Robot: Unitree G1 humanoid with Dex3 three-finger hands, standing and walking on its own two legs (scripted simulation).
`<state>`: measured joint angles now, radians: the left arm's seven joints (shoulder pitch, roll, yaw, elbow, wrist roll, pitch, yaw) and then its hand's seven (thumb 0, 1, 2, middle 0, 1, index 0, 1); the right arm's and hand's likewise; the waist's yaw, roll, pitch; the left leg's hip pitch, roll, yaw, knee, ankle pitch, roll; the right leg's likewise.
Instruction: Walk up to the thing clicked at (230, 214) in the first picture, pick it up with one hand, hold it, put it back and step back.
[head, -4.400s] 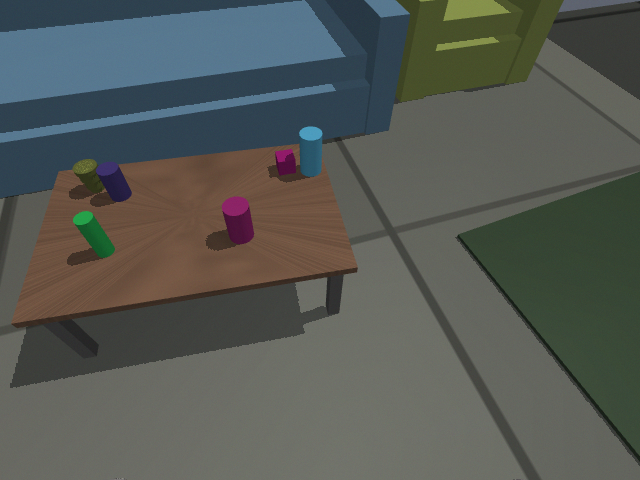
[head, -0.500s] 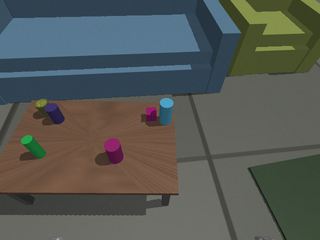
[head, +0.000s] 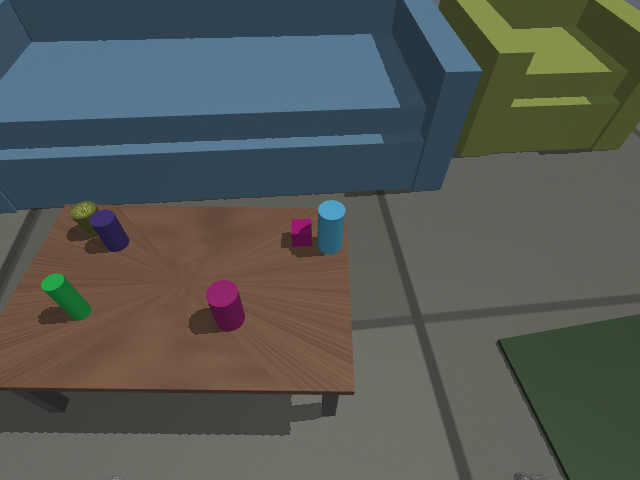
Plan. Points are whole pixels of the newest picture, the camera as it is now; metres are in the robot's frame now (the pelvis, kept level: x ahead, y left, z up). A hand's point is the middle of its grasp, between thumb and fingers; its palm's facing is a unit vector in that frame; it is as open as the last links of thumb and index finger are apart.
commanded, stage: stand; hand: left
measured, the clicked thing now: (226, 306) +0.55 +0.23 -0.39
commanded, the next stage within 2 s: go down in 1.42 s
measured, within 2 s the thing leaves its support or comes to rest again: neither
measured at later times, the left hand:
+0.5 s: hand out of the picture +0.07 +0.25 -0.16, palm faces -0.03 -0.94 -0.34, open 7.4 cm
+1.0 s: hand out of the picture +0.08 +0.25 -0.16, palm faces -0.03 -0.94 -0.35, open 7.4 cm
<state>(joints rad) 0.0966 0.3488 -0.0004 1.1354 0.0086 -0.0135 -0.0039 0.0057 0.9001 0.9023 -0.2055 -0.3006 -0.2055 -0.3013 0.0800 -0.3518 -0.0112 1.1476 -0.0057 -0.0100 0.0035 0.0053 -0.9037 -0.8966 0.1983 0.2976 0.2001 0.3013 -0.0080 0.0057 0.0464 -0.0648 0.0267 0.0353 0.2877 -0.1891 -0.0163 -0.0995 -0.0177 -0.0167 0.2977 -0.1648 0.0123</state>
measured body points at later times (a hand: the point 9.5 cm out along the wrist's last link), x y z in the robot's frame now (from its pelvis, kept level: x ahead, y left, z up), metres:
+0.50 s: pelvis +0.00 +0.00 +0.00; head +0.01 +0.00 +0.45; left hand +0.07 +0.30 -0.13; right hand +0.06 -0.31 -0.14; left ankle -0.02 +0.13 -0.75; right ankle +0.00 -0.13 -0.75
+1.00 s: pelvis +0.00 +0.00 +0.00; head +0.01 +0.00 +0.45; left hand +0.08 +0.30 -0.13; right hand +0.08 -0.30 -0.13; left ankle -0.02 +0.13 -0.75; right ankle +0.00 -0.13 -0.75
